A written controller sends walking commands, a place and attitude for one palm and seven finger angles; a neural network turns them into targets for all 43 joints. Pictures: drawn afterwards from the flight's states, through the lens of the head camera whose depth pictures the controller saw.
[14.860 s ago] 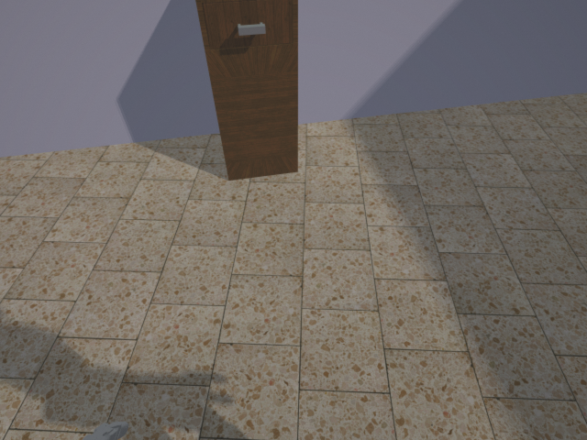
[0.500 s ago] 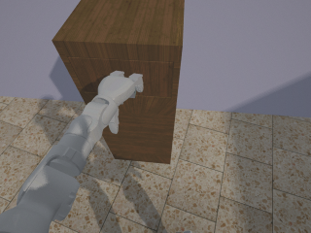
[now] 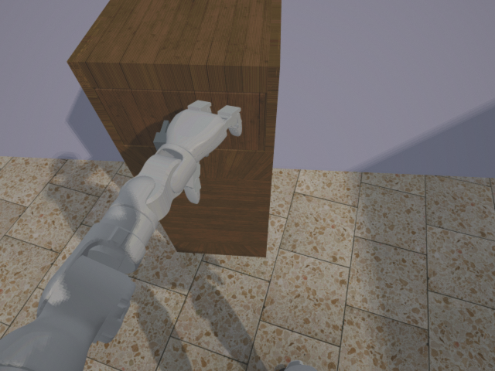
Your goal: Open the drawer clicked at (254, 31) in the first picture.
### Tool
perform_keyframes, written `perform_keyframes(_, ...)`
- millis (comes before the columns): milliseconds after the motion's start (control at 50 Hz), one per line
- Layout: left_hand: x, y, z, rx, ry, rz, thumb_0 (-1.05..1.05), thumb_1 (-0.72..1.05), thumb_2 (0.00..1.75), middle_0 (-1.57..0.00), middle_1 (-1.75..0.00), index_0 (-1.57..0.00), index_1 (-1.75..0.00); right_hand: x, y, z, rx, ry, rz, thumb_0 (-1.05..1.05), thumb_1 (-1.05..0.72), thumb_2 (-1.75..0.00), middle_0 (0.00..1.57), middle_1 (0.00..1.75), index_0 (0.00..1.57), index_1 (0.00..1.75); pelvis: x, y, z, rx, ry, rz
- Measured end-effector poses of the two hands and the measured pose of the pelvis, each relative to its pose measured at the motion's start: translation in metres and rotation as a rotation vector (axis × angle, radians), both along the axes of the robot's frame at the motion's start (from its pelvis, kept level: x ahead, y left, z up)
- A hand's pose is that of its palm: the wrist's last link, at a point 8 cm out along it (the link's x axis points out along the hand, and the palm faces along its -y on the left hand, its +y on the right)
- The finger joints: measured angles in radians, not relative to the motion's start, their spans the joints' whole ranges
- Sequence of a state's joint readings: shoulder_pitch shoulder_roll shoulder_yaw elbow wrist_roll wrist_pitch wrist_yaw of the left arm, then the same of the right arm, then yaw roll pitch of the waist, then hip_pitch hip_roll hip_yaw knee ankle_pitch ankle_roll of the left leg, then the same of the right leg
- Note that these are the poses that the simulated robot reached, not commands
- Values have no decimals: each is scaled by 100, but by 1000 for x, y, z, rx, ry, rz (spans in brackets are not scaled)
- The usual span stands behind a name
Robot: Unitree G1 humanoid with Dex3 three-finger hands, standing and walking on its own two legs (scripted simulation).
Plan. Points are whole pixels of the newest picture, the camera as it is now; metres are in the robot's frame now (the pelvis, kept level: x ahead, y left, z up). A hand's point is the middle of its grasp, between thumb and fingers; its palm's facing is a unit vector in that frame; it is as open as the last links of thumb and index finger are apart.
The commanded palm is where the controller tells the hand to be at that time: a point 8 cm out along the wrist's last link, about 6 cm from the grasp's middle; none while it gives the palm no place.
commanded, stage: move the hooked fingers above the handle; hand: left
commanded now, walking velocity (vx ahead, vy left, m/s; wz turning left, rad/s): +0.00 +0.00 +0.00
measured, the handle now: (183, 134) +0.57 +0.11 +0.01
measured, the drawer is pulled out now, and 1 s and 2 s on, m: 0.00 0.00 0.00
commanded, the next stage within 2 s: lift the fingers back up to retry in 0.40 s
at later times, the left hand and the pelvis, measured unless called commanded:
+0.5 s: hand (208, 147) +0.47 +0.05 +0.08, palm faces -0.05 -0.09 -0.99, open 14.0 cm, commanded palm +0.49 +0.12 +0.13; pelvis +0.00 +0.01 +0.00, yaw +1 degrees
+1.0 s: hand (177, 135) +0.50 +0.10 +0.08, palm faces -0.16 +0.04 -0.99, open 13.7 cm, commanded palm +0.48 +0.13 +0.13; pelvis -0.02 -0.01 +0.00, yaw -4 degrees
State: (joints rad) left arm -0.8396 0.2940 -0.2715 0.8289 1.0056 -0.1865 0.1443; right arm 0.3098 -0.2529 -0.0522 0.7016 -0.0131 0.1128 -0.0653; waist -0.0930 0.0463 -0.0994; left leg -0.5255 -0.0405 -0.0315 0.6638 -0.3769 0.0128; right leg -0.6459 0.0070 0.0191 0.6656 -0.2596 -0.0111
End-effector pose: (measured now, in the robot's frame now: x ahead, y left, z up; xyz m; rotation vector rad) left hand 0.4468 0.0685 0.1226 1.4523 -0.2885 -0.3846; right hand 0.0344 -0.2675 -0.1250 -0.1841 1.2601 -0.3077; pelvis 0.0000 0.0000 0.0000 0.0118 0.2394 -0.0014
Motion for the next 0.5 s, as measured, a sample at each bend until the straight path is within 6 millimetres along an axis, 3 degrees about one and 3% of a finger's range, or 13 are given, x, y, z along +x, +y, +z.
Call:
perform_keyframes(40,7,-4,11,-48,-111,9,0,-48,31,-32,-121,-32,-120,3,-1,0,-1,-22,-3,1,-90,-90,20,30,20,30,-2,0,-3,4,10,-11)
perform_keyframes(80,19,4,20,-62,-203,91,0,-48,31,-32,-120,-32,-120,5,0,-3,7,-34,-9,0,-90,-90,20,30,20,30,-5,0,-5,9,22,-28)
perform_keyframes(160,42,45,24,92,-272,353,0,-48,31,-32,-120,-32,-120,5,5,-11,45,-25,-20,0,-91,-90,20,30,20,30,-9,1,-5,16,47,-54)
perform_keyframes(240,45,100,7,244,-60,627,0,-48,31,-31,-120,-31,-120,-1,12,-15,91,17,-55,0,-91,-90,20,30,20,30,-7,1,-1,17,53,-58)
perform_keyframes(280,39,111,-5,239,79,647,0,-48,31,-31,-120,-31,-120,-4,13,-12,90,34,-54,0,-91,-90,20,30,20,30,-5,1,2,12,45,-44)
perform_keyframes(360,19,88,-14,187,154,438,0,-48,31,-32,-120,-28,-119,-1,9,-4,47,47,1,0,-90,-90,20,30,20,30,2,1,4,-1,24,6)
perform_keyframes(440,4,32,-4,70,99,115,-1,-48,31,-32,-120,-27,-119,13,2,2,-6,16,47,1,-90,-90,20,30,20,30,5,4,2,-8,-2,36)
perform_keyframes(500,5,-5,10,-16,-29,-23,0,-48,31,-32,-120,-29,-119,23,-1,5,-23,-32,45,1,-90,-90,20,30,20,30,4,5,-1,-8,6,24)
